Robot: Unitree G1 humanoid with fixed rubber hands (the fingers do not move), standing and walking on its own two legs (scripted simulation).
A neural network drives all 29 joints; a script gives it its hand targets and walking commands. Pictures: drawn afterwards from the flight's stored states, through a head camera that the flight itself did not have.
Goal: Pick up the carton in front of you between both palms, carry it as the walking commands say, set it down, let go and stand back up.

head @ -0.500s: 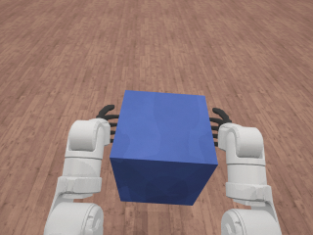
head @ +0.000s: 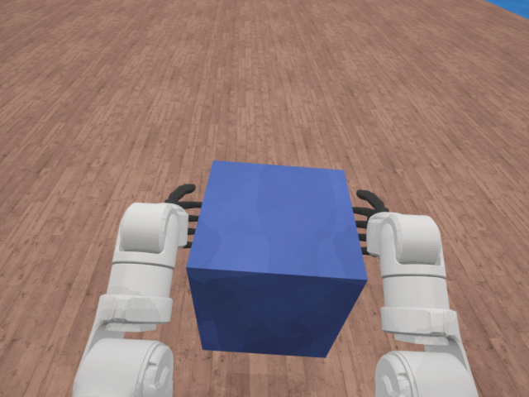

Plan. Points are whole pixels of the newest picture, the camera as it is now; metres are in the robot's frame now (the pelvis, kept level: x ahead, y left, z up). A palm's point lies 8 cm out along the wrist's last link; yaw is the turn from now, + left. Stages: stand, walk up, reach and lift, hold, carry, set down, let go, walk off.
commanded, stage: carry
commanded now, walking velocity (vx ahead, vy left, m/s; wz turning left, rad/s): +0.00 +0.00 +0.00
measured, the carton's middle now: (271, 262) +0.35 +0.00 +0.04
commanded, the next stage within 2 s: none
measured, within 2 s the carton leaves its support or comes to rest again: neither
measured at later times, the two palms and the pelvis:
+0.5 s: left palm (163, 237) +0.32 +0.16 +0.12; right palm (375, 246) +0.32 -0.14 +0.13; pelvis -0.03 +0.01 +0.00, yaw +0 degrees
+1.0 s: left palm (161, 240) +0.31 +0.16 +0.12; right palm (374, 250) +0.32 -0.14 +0.13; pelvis -0.03 +0.01 +0.00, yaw +0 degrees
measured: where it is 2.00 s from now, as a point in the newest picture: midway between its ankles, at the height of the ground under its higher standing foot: outside the picture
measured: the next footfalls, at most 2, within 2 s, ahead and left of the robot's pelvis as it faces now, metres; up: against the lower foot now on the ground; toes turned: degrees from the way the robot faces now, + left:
none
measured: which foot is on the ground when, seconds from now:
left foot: down 0.00-1.00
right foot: down 0.00-1.00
